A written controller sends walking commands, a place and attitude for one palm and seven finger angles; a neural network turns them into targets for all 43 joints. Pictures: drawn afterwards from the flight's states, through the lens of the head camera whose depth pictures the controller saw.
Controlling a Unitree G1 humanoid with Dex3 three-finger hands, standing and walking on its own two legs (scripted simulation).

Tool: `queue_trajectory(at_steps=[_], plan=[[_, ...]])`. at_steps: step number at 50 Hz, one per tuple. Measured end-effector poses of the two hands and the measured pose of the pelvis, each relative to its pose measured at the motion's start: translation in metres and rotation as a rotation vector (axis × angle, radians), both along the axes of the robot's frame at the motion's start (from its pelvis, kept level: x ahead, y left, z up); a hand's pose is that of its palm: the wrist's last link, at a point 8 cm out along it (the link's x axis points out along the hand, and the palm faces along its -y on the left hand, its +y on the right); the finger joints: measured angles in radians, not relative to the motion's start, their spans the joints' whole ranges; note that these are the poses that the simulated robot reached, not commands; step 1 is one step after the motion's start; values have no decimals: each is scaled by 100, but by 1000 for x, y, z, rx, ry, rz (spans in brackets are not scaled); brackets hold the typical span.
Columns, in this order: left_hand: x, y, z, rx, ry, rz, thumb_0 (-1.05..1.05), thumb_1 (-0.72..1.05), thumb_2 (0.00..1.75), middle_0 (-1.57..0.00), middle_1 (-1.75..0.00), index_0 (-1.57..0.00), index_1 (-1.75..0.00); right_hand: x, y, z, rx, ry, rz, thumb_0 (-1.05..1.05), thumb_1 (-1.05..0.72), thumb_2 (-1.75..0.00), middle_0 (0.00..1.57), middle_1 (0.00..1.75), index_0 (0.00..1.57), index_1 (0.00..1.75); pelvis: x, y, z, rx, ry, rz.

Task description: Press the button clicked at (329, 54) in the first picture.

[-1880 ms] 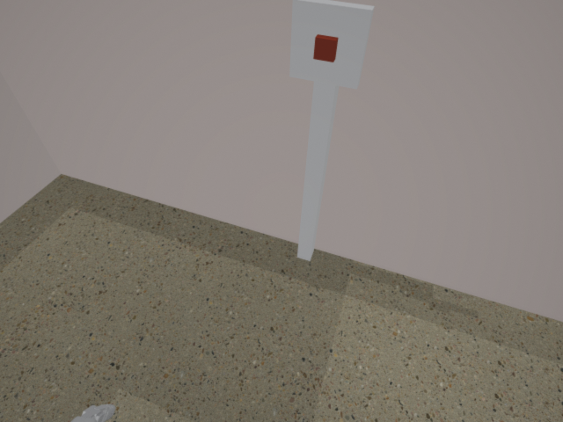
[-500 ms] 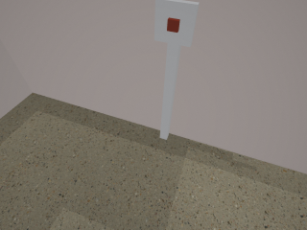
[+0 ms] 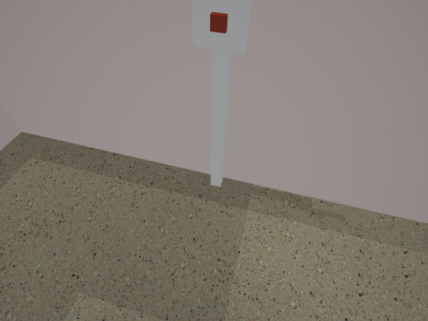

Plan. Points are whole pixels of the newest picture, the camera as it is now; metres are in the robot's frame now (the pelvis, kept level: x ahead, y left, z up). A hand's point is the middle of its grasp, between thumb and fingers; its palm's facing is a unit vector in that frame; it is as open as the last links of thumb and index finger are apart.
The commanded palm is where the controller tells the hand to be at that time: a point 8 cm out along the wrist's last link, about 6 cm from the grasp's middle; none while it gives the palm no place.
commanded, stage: turn to face it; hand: left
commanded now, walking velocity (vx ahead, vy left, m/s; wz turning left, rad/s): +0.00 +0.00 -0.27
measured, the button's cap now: (219, 22) +0.90 +0.05 +0.15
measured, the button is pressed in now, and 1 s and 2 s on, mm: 0 0 0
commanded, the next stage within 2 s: take the last steps up to it in 0.30 s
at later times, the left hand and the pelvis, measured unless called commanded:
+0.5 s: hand out of the picture +0.07 +0.20 -0.17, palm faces -0.13 -0.96 -0.23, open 7.4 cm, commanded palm none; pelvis -0.01 +0.01 +0.00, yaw -9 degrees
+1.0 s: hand out of the picture +0.04 +0.19 -0.20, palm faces -0.10 -0.99 -0.08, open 7.4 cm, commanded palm none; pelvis +0.12 +0.03 -0.02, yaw -11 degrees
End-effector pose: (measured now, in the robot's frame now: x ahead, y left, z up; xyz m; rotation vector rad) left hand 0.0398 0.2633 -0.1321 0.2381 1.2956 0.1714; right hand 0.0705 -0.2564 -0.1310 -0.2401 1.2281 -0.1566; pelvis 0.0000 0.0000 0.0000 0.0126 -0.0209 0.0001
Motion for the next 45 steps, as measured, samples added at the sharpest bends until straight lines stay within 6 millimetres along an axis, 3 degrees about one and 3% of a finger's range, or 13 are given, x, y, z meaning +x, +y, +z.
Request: queue_trajectory(at_steps=[8, 17, 23, 31, 34, 37, 41, 45], plan=[[-1, -24, -11, -48, 9, -38, 1, 91, 90, -21, -30, -20, -30, -48, 7, -15, 29, 77, -90, 1, -90, -90, 20, 30, 20, 30, -9, 0, -7, -10, 18, -26], [16, -12, -18, -75, -10, -70, 1, 91, 90, -21, -30, -20, -30, -92, 25, -5, -2, 104, -181, 1, -91, -90, 20, 30, 20, 30, -14, 18, -6, -9, 23, -82], [30, -9, -7, -51, -24, -110, 1, 91, 90, -20, -30, -20, -30, -103, 33, -5, 26, 99, -223, 1, -90, -90, 20, 30, 20, 30, -13, 16, -1, -17, 28, -140], [38, -37, -6, -44, -54, -154, 1, 91, 90, -20, -30, -20, -30, -114, 25, -28, 96, 116, -269, 1, -90, -90, 20, 30, 20, 30, 1, -3, -10, -29, 19, -169], [24, -45, -6, -62, -41, -114, 0, 91, 90, -20, -30, -20, -30, -103, 21, -21, 101, 133, -255, 1, -91, -90, 20, 30, 20, 30, 14, -7, -4, -25, 14, -175], [5, -51, -9, -87, 37, -96, 0, 91, 90, -20, -30, -20, -30, -78, 16, -12, 89, 96, -255, 1, -91, -90, 20, 30, 20, 30, 29, -7, 0, -23, 11, -183], [-16, -53, -16, -126, 156, -72, 0, 91, 90, -20, -30, -20, -30, -37, 15, -3, 66, 48, -247, 1, -91, -90, 20, 30, 20, 30, 51, -2, 0, -35, 13, -180], [-21, -46, -25, -156, 256, -36, 1, 91, 90, -21, -30, -20, -30, 13, 24, 0, 43, 17, -215, 1, -91, -90, 20, 30, 20, 30, 80, 10, -6, -50, 17, -175]])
